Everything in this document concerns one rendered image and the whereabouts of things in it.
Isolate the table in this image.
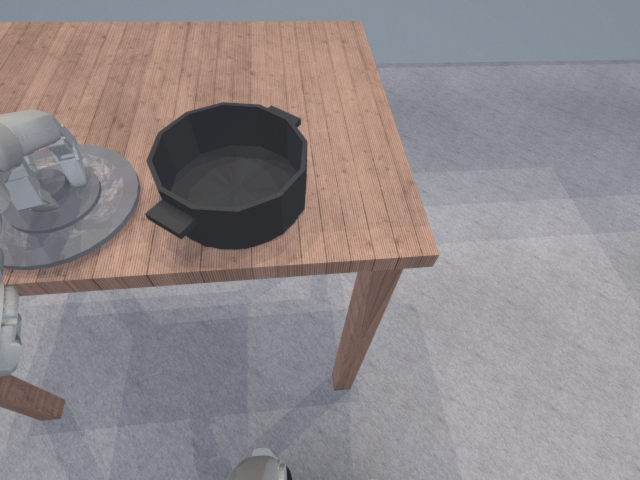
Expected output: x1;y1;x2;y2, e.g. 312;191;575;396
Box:
0;21;439;421

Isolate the robot left upper arm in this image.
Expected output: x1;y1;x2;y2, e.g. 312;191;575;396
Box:
0;282;22;377

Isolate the knob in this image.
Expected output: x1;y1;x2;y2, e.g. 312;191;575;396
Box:
34;169;70;202

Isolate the left robot forearm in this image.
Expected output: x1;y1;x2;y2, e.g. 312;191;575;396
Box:
0;123;24;282

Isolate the robot left hand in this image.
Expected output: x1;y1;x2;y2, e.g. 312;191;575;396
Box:
0;109;87;212

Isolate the pot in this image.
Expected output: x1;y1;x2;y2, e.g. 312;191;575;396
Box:
145;102;307;250

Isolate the lid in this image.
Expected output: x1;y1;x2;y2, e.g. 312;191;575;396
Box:
0;144;140;270

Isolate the robot left thigh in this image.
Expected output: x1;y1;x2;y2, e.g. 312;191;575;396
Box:
226;456;287;480

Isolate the left robot shin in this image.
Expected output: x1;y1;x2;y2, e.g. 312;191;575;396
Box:
252;448;278;460

